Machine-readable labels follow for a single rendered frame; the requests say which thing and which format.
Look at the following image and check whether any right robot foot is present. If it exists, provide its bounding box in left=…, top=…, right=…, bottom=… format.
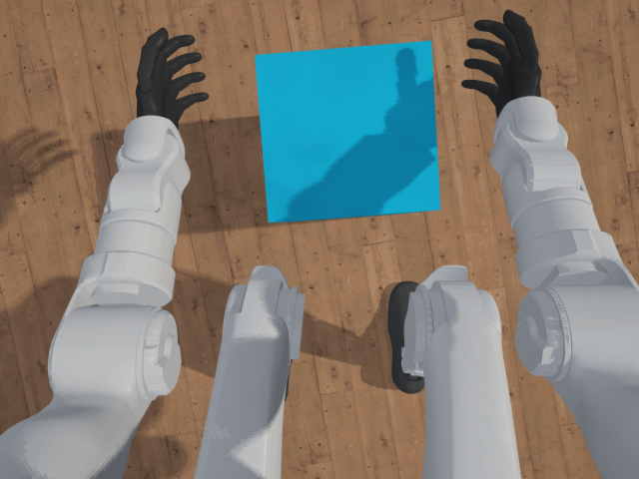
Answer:
left=387, top=281, right=424, bottom=394

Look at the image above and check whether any left robot upper arm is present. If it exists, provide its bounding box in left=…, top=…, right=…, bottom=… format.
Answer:
left=0, top=305, right=182, bottom=479

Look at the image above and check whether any robot right forearm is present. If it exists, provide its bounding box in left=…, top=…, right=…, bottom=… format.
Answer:
left=489, top=96, right=639, bottom=292

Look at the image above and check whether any carton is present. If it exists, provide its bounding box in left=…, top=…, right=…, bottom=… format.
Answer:
left=255, top=41, right=440, bottom=223

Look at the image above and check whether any robot left forearm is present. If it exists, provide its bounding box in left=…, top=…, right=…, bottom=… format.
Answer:
left=48, top=116, right=191, bottom=393

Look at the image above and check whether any robot right hand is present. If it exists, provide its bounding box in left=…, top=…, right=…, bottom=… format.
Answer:
left=461, top=9, right=541, bottom=119

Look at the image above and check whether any robot left hand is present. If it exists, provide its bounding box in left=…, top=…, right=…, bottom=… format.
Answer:
left=136, top=27, right=209, bottom=131

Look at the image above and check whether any right robot upper arm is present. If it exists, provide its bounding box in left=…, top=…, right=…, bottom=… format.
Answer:
left=514, top=284, right=639, bottom=479

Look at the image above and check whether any robot right thigh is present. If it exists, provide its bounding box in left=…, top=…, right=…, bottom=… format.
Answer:
left=405, top=280, right=521, bottom=479

